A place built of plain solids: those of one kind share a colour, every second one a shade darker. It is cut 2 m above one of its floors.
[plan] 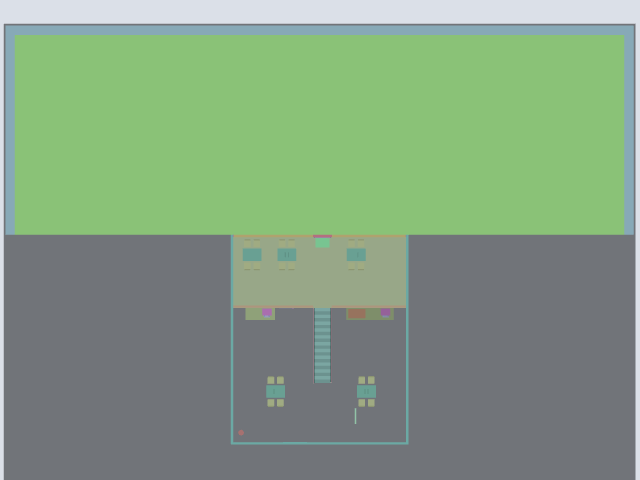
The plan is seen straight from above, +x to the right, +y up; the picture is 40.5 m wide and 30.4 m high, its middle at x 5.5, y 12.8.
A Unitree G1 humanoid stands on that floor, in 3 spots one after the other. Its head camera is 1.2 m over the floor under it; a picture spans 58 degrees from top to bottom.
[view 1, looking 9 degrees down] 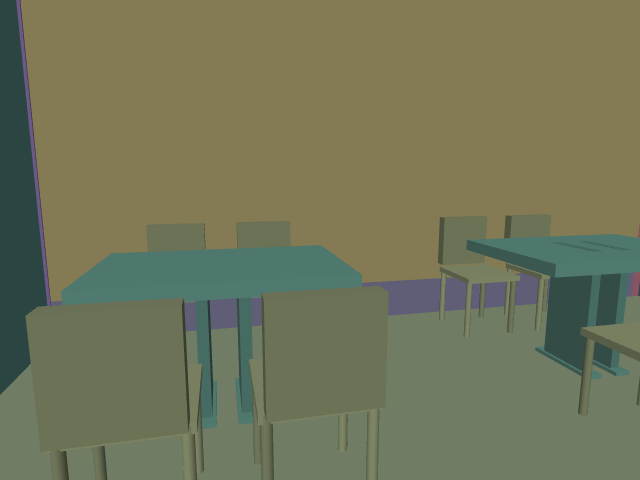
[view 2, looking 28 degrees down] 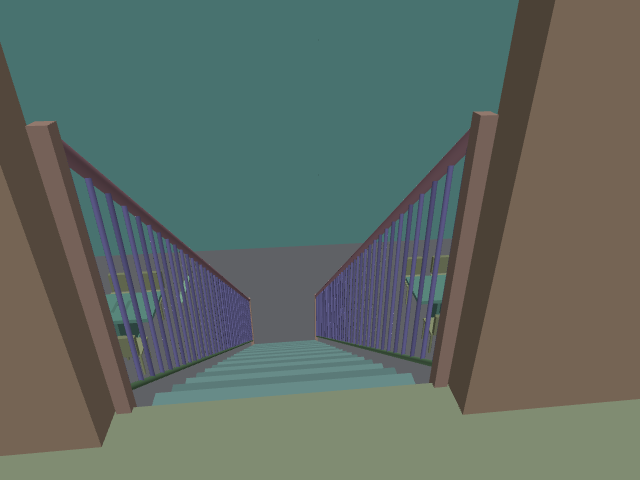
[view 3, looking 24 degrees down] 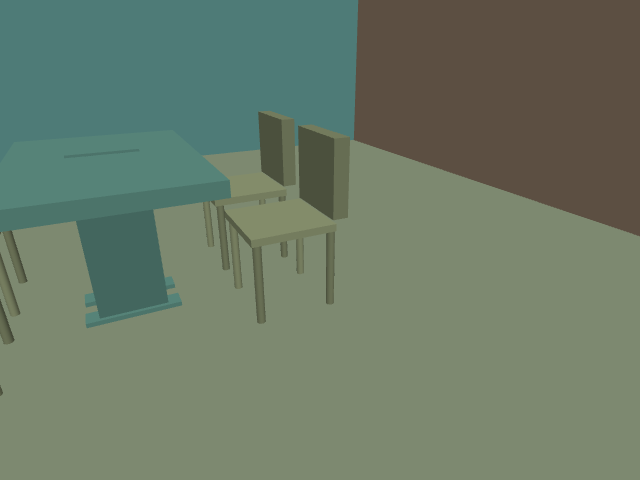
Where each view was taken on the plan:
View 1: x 1.20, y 9.70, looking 77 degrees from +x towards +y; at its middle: window_wall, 3.41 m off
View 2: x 5.66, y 9.60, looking -96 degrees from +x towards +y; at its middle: wall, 10.93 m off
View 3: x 5.66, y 11.88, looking -27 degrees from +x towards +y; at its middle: upper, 2.95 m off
